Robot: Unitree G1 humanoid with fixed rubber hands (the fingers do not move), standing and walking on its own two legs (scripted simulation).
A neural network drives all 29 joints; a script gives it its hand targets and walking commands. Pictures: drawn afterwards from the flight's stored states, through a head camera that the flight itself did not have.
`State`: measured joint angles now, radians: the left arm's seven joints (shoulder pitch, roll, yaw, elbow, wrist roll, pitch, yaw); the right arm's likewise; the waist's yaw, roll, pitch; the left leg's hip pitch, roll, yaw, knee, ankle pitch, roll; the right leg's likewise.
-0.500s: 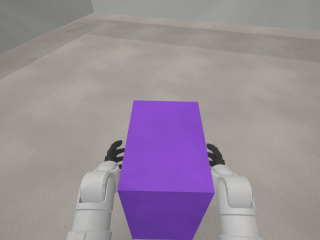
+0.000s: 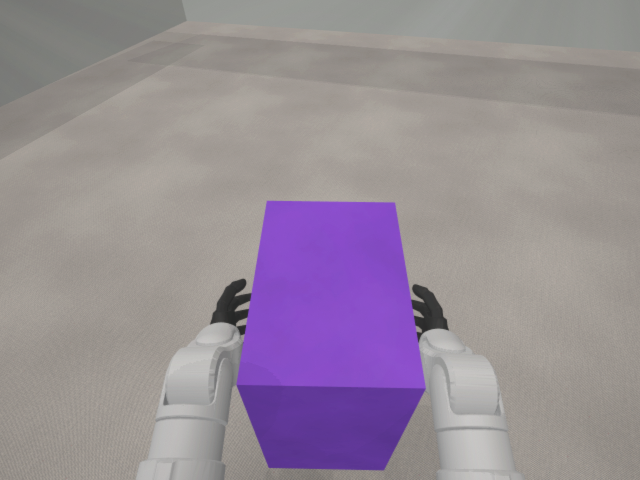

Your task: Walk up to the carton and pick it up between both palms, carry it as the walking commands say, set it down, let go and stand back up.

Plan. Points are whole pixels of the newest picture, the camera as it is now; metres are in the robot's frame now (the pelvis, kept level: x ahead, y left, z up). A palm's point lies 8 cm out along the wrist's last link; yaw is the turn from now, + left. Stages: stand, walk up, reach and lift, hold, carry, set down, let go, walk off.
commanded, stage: carry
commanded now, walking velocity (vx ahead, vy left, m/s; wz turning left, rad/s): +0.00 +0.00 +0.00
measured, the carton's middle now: (328, 342) +0.31 +0.00 +0.01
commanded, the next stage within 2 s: hold in 0.68 s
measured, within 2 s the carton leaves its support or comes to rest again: neither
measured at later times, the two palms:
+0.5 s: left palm (223, 341) +0.28 +0.13 +0.06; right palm (429, 346) +0.28 -0.13 +0.05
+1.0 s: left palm (218, 355) +0.27 +0.13 +0.06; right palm (428, 358) +0.27 -0.12 +0.05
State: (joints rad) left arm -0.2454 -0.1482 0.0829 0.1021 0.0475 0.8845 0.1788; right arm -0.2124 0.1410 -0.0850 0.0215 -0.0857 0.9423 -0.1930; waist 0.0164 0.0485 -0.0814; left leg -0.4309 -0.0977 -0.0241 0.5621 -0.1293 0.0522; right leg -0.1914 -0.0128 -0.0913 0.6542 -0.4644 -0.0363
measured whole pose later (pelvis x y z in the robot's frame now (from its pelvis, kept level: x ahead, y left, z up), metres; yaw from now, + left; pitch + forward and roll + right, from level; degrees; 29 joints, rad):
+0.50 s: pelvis +0.00 +0.00 +0.00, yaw +0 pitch +0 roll +1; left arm -0.24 -0.15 0.09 0.16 0.07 0.82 0.16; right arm -0.21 0.14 -0.09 0.08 -0.10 0.88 -0.18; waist 0.02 0.05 -0.08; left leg -0.43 -0.10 -0.02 0.56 -0.13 0.05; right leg -0.19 -0.01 -0.09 0.65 -0.46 -0.03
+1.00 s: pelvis -0.02 +0.00 +0.00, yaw +0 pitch -6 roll +1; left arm -0.24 -0.15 0.09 0.22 0.11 0.77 0.14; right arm -0.21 0.14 -0.09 0.17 -0.16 0.79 -0.13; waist 0.02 0.03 -0.01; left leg -0.33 -0.10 -0.02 0.56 -0.12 0.05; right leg -0.09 -0.01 -0.09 0.65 -0.46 -0.03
